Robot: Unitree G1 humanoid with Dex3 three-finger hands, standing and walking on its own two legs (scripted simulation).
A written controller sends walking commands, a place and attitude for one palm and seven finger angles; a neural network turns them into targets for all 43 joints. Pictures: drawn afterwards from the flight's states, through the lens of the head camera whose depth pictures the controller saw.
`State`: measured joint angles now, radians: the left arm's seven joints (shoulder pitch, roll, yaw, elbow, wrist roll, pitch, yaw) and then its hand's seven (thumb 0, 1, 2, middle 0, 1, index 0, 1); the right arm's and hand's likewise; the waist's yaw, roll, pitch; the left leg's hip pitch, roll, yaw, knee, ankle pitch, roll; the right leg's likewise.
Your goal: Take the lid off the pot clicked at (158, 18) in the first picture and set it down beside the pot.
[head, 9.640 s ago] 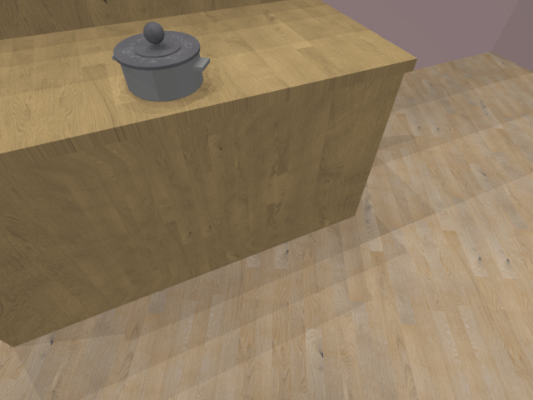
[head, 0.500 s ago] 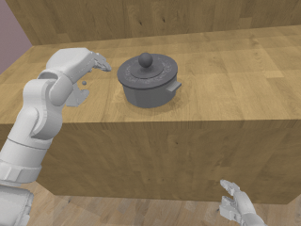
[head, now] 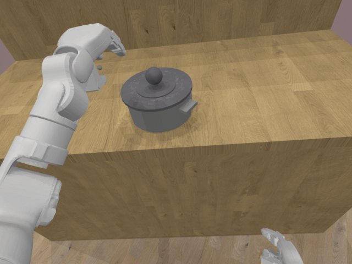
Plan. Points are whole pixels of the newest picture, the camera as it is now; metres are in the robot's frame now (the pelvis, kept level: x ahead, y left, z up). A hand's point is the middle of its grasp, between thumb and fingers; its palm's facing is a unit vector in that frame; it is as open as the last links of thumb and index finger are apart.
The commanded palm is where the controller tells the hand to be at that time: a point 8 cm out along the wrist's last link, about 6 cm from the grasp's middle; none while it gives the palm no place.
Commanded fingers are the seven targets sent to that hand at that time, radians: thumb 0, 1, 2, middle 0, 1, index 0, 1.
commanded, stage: move the open hand above the knob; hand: left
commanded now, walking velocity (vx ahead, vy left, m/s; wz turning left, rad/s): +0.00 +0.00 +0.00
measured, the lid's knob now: (154, 75) +0.56 +0.10 +0.17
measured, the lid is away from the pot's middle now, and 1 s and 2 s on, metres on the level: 0.00 0.00 0.00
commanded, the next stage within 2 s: lower the open fingers around the knob in 1.44 s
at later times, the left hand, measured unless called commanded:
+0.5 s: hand (141, 57) +0.48 +0.10 +0.26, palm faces -0.08 -0.04 -1.00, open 9.9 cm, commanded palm +0.47 +0.11 +0.31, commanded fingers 0.00 -0.41 1.74 -0.90 -0.08 -0.90 -0.08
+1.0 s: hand (153, 49) +0.52 +0.08 +0.26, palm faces -0.20 -0.08 -0.98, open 10.0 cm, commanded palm +0.50 +0.09 +0.31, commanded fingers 0.00 -0.41 1.74 -0.90 -0.08 -0.90 -0.08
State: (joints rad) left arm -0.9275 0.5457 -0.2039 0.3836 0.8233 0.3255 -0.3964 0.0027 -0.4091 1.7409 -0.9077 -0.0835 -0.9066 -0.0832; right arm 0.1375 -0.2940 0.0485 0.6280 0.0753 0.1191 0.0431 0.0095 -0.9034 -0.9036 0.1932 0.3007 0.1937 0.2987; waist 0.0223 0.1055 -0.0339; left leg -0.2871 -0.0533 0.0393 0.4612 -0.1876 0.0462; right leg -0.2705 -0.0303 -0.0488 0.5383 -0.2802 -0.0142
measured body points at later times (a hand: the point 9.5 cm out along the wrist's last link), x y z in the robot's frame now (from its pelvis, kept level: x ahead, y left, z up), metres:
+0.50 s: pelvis +0.02 +0.00 +0.00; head +0.03 -0.05 +0.45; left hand +0.47 +0.10 +0.32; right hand +0.18 -0.24 -0.13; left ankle +0.03 +0.09 -0.74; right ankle +0.00 -0.11 -0.74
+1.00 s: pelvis +0.04 +0.01 +0.01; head +0.05 -0.04 +0.45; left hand +0.53 +0.08 +0.31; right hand +0.11 -0.25 -0.14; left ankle +0.03 +0.09 -0.74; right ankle +0.00 -0.11 -0.74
